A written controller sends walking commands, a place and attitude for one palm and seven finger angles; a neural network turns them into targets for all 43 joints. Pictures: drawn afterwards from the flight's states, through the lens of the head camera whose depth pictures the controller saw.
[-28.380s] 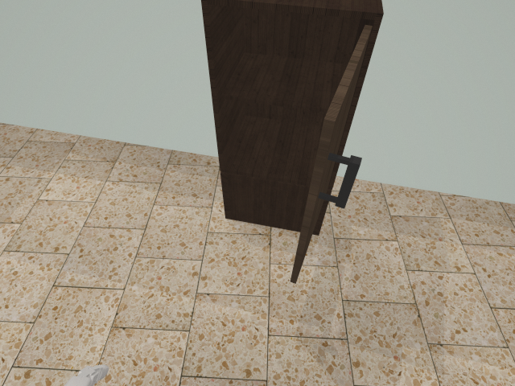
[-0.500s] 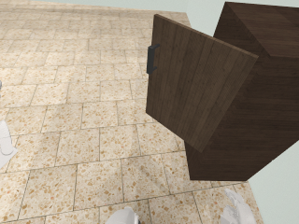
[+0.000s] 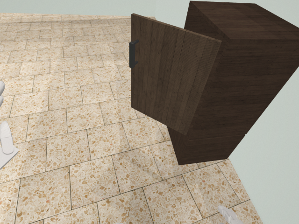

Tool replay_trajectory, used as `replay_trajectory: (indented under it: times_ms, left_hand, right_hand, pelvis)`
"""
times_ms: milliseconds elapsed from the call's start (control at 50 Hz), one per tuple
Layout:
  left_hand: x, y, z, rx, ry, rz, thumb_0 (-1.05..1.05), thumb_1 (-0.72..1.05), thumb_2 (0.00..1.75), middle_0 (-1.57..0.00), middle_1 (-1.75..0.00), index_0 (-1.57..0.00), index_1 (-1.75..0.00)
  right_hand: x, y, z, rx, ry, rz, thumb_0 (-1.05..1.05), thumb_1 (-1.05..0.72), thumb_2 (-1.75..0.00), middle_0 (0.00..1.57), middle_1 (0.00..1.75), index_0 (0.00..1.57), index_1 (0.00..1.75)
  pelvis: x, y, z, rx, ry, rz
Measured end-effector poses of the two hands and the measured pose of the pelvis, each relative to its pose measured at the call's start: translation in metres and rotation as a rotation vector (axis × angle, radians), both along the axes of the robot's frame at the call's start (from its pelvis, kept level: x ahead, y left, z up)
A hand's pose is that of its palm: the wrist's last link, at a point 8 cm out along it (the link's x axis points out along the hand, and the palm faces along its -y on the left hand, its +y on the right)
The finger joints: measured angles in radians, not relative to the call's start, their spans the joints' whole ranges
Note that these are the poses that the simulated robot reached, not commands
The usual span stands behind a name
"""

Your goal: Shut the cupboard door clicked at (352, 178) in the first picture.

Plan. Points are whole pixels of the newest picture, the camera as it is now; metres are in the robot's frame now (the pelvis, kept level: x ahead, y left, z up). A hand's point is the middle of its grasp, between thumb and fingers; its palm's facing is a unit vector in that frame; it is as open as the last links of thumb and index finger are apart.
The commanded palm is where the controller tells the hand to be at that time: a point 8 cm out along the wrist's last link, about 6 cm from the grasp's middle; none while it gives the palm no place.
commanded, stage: stop stepping back and stand still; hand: left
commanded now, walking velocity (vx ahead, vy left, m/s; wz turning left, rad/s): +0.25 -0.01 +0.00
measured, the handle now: (134, 53) +0.87 +0.13 +0.02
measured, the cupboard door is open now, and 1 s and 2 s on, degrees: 48 48 48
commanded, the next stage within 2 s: let the arm hang, fingers relaxed in 0.94 s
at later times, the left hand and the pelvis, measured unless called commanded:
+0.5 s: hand out of the picture +0.14 +0.30 +0.19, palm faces +0.53 -0.73 -0.43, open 7.4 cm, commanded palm +0.09 +0.32 +0.19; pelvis -0.05 +0.01 +0.02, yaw +0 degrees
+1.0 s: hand out of the picture +0.16 +0.30 +0.16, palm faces +0.40 -0.76 -0.51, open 7.4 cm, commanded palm +0.11 +0.34 +0.19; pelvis -0.03 +0.04 +0.01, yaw +1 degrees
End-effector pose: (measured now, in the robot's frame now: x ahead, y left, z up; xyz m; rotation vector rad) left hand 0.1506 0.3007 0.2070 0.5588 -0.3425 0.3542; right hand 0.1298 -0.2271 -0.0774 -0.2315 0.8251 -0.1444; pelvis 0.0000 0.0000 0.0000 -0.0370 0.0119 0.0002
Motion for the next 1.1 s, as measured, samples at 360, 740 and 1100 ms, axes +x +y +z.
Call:
replay_trajectory:
  times_ms: [360,740,1100]
  left_hand:
    - [-0.056,-0.013,0.002,0.008,0.055,-0.010,0.02,0.88,0.90,-0.21,-0.30,-0.21,-0.31]
    - [-0.026,0.025,-0.010,-0.026,0.045,0.060,0.02,0.88,0.90,-0.21,-0.30,-0.21,-0.31]
    - [-0.019,0.051,-0.069,-0.078,0.353,0.095,0.01,0.89,0.90,-0.20,-0.30,-0.20,-0.31]
  right_hand:
    - [-0.062,-0.012,0.008,-0.017,0.013,-0.038,0.01,-0.90,-0.89,0.20,0.30,0.20,0.30]
    - [-0.021,0.039,0.007,0.026,-0.065,0.015,0.01,-0.90,-0.89,0.20,0.30,0.20,0.30]
    - [-0.006,0.025,-0.003,0.008,-0.007,0.053,0.01,-0.90,-0.89,0.20,0.30,0.20,0.30]
  pelvis:
    - [-0.051,0.000,0.013,0.054,-0.035,-0.017]
    - [-0.034,0.026,0.007,0.052,-0.029,0.022]
    - [-0.032,0.045,0.009,0.033,0.001,0.032]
